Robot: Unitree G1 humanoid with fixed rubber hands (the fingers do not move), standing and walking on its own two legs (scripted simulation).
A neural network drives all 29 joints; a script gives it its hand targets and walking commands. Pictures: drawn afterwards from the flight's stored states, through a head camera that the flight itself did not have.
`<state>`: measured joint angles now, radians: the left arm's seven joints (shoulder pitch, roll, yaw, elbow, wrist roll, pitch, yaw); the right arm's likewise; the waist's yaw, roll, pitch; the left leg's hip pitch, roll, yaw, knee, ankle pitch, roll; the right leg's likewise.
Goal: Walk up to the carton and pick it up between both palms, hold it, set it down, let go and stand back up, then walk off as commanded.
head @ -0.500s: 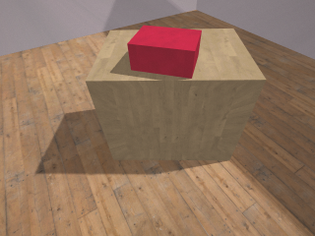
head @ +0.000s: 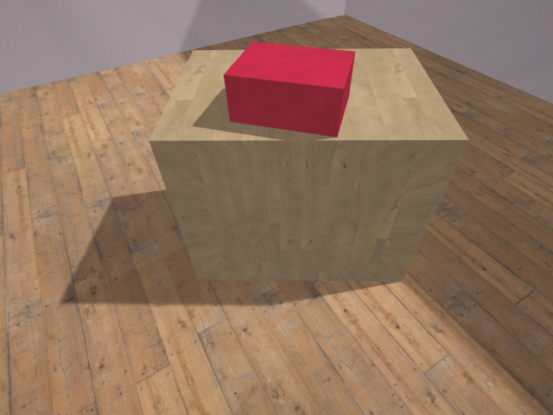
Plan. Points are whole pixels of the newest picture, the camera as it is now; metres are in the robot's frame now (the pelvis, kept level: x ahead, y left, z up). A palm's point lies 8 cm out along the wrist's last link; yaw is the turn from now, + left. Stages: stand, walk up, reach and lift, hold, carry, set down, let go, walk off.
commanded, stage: stand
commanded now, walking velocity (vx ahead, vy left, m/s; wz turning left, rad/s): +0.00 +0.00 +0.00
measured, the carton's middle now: (292, 86) +0.98 -0.01 +0.01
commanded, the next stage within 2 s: none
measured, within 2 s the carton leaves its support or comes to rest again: neither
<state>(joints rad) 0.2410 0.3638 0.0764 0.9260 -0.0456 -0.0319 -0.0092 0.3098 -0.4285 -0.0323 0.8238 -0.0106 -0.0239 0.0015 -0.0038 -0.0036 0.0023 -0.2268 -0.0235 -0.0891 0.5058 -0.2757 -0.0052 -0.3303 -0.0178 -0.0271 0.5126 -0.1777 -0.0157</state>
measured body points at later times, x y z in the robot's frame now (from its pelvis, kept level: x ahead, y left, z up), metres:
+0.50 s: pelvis +0.00 +0.00 +0.00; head +0.00 +0.00 +0.45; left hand +0.08 +0.31 -0.11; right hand +0.07 -0.33 -0.10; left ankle +0.00 +0.14 -0.73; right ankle +0.06 -0.11 -0.73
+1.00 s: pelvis +0.00 +0.00 +0.00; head +0.01 +0.00 +0.45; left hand +0.08 +0.32 -0.11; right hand +0.07 -0.33 -0.10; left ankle +0.00 +0.14 -0.73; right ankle +0.06 -0.11 -0.73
